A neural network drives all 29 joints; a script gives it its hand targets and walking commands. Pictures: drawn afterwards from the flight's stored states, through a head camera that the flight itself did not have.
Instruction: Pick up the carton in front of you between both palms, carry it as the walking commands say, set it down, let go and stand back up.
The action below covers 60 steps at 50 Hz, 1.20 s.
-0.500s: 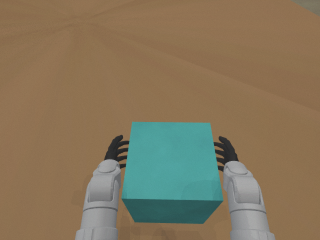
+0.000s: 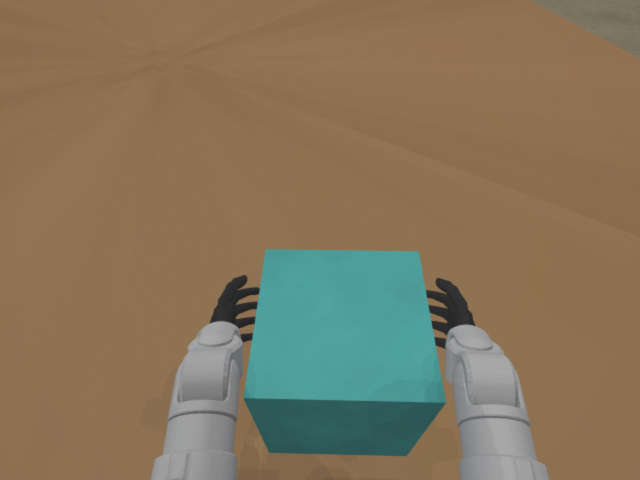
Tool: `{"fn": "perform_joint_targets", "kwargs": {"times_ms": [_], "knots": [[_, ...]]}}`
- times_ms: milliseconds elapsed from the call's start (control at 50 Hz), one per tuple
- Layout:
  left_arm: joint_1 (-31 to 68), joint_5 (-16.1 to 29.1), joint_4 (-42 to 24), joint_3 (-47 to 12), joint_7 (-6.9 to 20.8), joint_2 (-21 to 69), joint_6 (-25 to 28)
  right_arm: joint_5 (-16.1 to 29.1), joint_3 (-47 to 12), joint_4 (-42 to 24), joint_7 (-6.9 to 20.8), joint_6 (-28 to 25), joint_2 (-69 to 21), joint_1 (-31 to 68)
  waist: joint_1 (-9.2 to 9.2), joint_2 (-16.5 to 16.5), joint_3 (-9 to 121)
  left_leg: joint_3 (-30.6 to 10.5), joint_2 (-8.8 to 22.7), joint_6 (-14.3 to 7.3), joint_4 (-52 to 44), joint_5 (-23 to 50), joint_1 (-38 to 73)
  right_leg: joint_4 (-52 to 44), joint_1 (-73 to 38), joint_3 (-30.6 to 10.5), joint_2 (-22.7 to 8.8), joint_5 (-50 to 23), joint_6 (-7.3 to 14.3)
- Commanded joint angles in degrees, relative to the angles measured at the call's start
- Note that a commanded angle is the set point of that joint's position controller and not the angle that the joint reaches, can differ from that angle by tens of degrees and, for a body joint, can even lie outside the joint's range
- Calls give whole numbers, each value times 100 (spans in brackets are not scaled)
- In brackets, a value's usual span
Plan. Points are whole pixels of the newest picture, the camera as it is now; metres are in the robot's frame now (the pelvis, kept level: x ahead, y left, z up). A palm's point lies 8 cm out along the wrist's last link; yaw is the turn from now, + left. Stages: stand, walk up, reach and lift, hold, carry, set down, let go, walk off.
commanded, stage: carry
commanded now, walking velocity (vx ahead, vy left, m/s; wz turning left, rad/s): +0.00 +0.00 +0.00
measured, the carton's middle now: (339, 357) +0.30 +0.00 -0.04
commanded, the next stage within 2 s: hold in 0.84 s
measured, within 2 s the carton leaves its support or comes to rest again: neither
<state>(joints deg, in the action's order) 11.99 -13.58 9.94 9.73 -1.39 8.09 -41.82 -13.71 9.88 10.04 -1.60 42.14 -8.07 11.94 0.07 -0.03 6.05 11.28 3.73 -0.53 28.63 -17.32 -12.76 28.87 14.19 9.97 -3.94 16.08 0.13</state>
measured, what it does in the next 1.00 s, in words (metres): stands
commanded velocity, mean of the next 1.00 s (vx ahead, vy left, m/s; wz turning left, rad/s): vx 0.00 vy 0.00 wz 0.00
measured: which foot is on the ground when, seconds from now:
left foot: down 0.00-1.00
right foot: down 0.00-1.00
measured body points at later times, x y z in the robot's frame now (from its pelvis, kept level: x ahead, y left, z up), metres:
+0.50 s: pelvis -0.03 +0.00 +0.00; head -0.05 +0.00 +0.45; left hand +0.27 +0.15 +0.03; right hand +0.27 -0.15 +0.03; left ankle -0.02 +0.10 -0.74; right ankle -0.01 -0.11 -0.74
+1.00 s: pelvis -0.04 +0.00 +0.01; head -0.06 +0.01 +0.46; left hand +0.25 +0.16 +0.04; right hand +0.26 -0.14 +0.04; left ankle -0.03 +0.10 -0.74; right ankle -0.01 -0.12 -0.74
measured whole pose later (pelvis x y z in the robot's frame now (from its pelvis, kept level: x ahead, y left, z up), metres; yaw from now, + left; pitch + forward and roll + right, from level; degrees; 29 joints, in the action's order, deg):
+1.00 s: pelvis -0.04 +0.00 +0.01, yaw +2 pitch -6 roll +0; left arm 11.8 -14.6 9.7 8.9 -0.9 8.1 -41.4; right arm -14.3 9.8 8.9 -0.9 41.8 -7.9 11.0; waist -0.6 0.6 -2.3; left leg 5.1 0.3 -1.5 22.0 -11.1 -5.4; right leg 22.2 5.9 1.5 -1.5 10.6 -0.3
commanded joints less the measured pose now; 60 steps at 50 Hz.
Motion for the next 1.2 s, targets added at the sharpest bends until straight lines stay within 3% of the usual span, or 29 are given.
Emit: {"fn": "perform_joint_targets", "kwargs": {"times_ms": [0,820,840,860,880,920,940,960,980,1060,1180], "knots": [[2506,1380,-285,-3116,1291,5131,184,1416,-3140,-364,1324,-230,-5077,2606,3,5,1181,-596,641,-17,-405,1533,360,-378,-387,-562,-612,-1567,66],[2488,1400,-365,-3161,1293,5135,161,1445,-3166,-448,1324,-218,-5083,2585,9,0,1283,-673,640,-74,-490,1212,141,-424,-212,-616,-599,-1166,41],[1992,1414,-367,-3021,1344,5310,133,1386,-3006,-561,1363,-188,-5182,2072,-18,-45,723,-1528,-700,-94,-729,2687,911,-607,-1180,-1359,902,-2291,192],[1989,1276,-542,-2929,1314,5111,202,1286,-2945,-670,1350,-250,-5002,2121,-84,-87,1009,-1659,-611,-109,-732,2687,1323,-721,-1312,-1468,811,-2143,206],[2101,1202,-586,-2916,1320,5064,214,1265,-2954,-699,1371,-257,-5050,2239,49,-45,882,-1653,-680,-103,-753,2690,1220,-762,-1315,-1511,813,-2216,180],[2145,1211,-436,-2891,1286,5102,252,1284,-2949,-589,1356,-290,-5020,2308,-8,-84,885,-1708,-693,-90,-770,2754,1378,-740,-1400,-1510,833,-2339,126],[1940,1135,-374,-2749,1215,5029,278,1289,-2936,-627,1390,-304,-4892,2340,78,-208,847,-1683,-720,-93,-876,2447,1715,-765,-1217,-1478,824,-2177,102],[2046,1085,-419,-2785,1216,4974,273,1340,-2957,-663,1430,-317,-4938,2418,20,-87,716,-1677,-743,-93,-868,2390,1847,-833,-934,-1482,873,-1909,83],[2262,1098,-394,-2787,1230,5013,273,1358,-2946,-566,1436,-321,-4992,2550,78,-77,709,-1675,-743,-65,-856,2235,1667,-854,-1057,-1497,875,-1735,103],[2720,1190,-193,-2782,1341,5082,246,1188,-2682,-238,1408,-295,-5031,2694,-93,-66,440,-1661,-705,-28,-875,1550,1407,-895,-1003,-1482,869,-1143,143],[4315,665,1394,-1792,1614,5111,571,612,-1508,1400,1503,-591,-5268,4193,-188,22,-183,-1609,-702,-141,-661,-554,785,-711,-317,-1448,755,706,228]]}}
